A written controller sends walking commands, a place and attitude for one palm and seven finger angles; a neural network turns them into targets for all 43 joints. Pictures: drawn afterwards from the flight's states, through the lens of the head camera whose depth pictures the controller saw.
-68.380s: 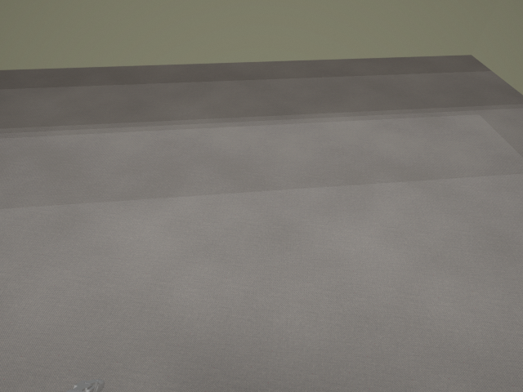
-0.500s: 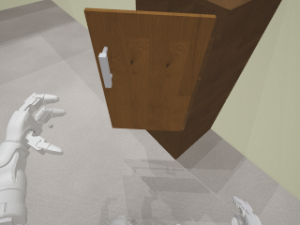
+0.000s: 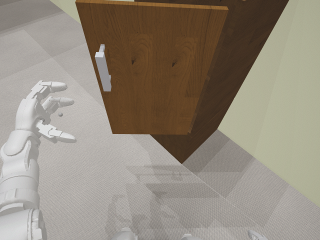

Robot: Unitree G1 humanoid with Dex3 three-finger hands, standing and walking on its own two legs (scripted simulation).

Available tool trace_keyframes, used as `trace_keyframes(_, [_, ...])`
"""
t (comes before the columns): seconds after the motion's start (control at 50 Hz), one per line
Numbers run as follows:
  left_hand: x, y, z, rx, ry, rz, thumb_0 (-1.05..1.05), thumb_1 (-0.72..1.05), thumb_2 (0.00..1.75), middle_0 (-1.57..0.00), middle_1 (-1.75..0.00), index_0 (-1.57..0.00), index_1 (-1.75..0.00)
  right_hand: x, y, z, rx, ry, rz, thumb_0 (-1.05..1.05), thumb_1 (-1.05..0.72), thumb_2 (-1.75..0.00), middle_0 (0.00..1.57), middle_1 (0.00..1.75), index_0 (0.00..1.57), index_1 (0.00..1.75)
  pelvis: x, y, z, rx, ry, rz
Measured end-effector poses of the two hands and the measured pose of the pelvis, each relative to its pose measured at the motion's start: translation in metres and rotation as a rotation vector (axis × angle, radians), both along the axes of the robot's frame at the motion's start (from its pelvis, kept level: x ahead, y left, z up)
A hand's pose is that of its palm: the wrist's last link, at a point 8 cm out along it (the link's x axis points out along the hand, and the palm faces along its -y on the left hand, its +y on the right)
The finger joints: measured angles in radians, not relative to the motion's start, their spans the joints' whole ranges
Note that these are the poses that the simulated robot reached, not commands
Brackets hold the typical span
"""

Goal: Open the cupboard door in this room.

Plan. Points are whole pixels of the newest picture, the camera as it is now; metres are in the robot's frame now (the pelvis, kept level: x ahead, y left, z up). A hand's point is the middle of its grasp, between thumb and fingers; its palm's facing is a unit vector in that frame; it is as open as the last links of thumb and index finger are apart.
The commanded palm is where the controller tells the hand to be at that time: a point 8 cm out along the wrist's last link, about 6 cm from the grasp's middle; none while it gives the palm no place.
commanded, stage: move the hooked fingers beside the handle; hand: left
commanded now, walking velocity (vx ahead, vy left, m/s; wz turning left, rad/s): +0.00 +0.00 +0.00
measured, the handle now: (105, 68) +0.56 +0.17 +0.08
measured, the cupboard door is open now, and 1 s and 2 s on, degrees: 47 47 47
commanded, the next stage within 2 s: slide the fingers in behind the handle in 1.56 s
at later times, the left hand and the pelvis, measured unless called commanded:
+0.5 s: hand (76, 96) +0.45 +0.23 +0.07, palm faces +0.03 -1.00 +0.00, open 13.9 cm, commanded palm +0.44 +0.28 +0.07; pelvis -0.01 +0.00 -0.01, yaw +0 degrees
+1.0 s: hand (85, 84) +0.50 +0.22 +0.07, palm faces +0.03 -1.00 +0.00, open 13.9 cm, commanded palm +0.48 +0.27 +0.07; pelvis +0.00 +0.00 -0.02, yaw -2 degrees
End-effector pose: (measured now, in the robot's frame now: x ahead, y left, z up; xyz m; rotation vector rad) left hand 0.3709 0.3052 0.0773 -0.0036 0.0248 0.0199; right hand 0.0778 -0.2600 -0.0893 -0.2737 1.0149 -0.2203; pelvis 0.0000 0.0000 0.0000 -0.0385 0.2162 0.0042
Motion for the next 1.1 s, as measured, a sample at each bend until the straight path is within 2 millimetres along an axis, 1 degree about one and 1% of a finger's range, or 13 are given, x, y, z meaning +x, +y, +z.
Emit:
trace_keyframes(0.18, [0.02,-0.008,0.0,0.001,-0.005,-0.007,-0.02,-0.5,0.3,-0.3,-1.2,-0.3,-1.2,-0.009,0.004,-0.004,0.001,0.041,-0.012,0.01,-0.91,-0.89,0.2,0.3,0.2,0.3,-0.001,0.005,-0.003,-0.004,0.016,-0.001])
trace_keyframes(0.32, [0.037,-0.017,-0.002,-0.005,0.006,0.001,-0.02,-0.5,0.3,-0.3,-1.2,-0.3,-1.2,-0.023,0.003,-0.009,0.0,0.091,-0.026,0.01,-0.91,-0.89,0.2,0.3,0.2,0.3,-0.005,0.005,-0.006,-0.006,0.028,0.0])
trace_keyframes(0.44, [0.052,-0.021,-0.001,0.002,-0.001,0.008,-0.02,-0.5,0.3,-0.3,-1.2,-0.3,-1.2,-0.044,0.0,-0.013,-0.005,0.145,-0.053,0.01,-0.91,-0.89,0.2,0.3,0.2,0.3,-0.009,0.004,-0.009,-0.007,0.044,-0.005])
trace_keyframes(0.68, [0.091,-0.023,-0.004,-0.002,0.012,0.006,-0.02,-0.5,0.3,-0.3,-1.2,-0.3,-1.2,-0.092,-0.009,-0.017,-0.035,0.288,-0.116,0.01,-0.91,-0.89,0.2,0.3,0.2,0.3,-0.011,0.0,-0.018,-0.015,0.103,-0.012])
trace_keyframes(0.82, [0.111,-0.03,-0.002,0.001,0.012,-0.003,-0.02,-0.5,0.3,-0.3,-1.2,-0.3,-1.2,-0.11,-0.008,-0.016,-0.034,0.355,-0.145,0.01,-0.91,-0.89,0.2,0.3,0.2,0.3,-0.007,0.001,-0.019,-0.02,0.129,-0.017])
trace_keyframes(0.88, [0.115,-0.033,-0.004,-0.006,0.017,0.0,-0.02,-0.5,0.3,-0.3,-1.2,-0.3,-1.2,-0.113,-0.005,-0.015,-0.024,0.367,-0.157,0.01,-0.91,-0.89,0.2,0.3,0.2,0.3,-0.005,0.001,-0.019,-0.018,0.134,-0.025])
trace_keyframes(0.96, [0.113,-0.034,-0.005,0.007,0.008,0.004,-0.02,-0.49,0.3,-0.3,-1.2,-0.3,-1.2,-0.11,0.0,-0.014,-0.002,0.363,-0.169,0.01,-0.91,-0.89,0.2,0.3,0.2,0.3,0.001,0.002,-0.016,-0.014,0.132,-0.037])
trace_keyframes(1.1, [0.101,-0.026,-0.01,0.002,0.024,0.024,-0.02,-0.49,0.3,-0.3,-1.2,-0.3,-1.2,-0.089,0.004,-0.016,0.018,0.328,-0.152,0.01,-0.91,-0.89,0.2,0.3,0.2,0.3,0.005,0.002,-0.013,-0.015,0.114,-0.032])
